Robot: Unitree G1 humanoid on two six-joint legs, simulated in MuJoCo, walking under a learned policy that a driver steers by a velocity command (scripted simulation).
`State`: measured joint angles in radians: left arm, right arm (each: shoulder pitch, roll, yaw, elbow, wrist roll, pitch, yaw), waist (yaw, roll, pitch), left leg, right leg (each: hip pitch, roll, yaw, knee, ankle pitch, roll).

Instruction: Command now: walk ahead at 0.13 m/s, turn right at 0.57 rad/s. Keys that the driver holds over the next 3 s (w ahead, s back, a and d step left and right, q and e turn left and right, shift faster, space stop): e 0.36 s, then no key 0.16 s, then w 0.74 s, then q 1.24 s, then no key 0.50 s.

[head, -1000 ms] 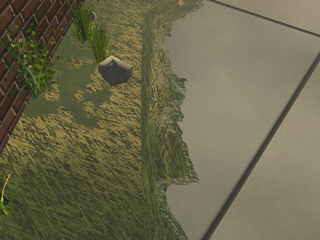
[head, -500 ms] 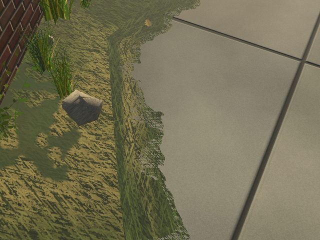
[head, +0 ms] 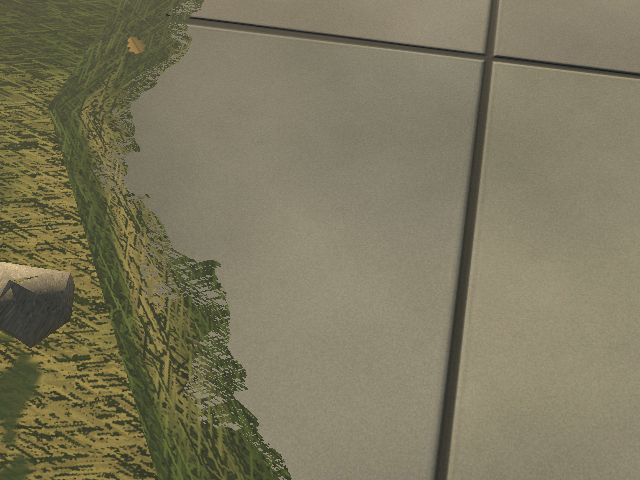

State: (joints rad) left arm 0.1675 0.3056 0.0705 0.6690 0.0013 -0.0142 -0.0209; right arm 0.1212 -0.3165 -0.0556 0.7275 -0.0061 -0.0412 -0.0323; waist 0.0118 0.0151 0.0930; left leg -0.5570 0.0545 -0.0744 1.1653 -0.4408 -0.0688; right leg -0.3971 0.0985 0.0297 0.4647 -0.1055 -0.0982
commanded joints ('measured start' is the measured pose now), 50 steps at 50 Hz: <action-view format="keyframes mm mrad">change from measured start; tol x16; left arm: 1 -12 162 47 -72 1 -6 21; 50 241 161 36 67 -27 -45 30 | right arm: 1 128 -74 -22 -26 -9 15 -14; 50 -145 -58 -6 -97 33 -51 88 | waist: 1 -49 -72 -237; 13 -44 -177 -204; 16 8 273 -203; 31 -14 172 -134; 34 34 -235 -151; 50 49 -134 15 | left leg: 1 35 -12 4 -101 64 -27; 12 180 -82 -30 -602 185 1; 16 452 376 -481 -838 738 333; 26 446 183 -72 -797 670 282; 31 252 161 -96 -868 -11 246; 35 -225 -31 75 -270 -136 54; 43 -152 18 80 -384 336 42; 50 16 -9 78 -611 365 85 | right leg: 1 134 -255 243 -113 538 -192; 7 101 -210 323 -113 75 -127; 13 153 -179 436 22 127 -66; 16 -203 40 124 536 -571 104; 20 -224 -35 110 767 -375 180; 32 358 -60 -65 -65 -182 67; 35 407 -463 581 -300 -528 -203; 43 370 -286 175 -336 -88 -96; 50 340 -358 155 -312 -34 -85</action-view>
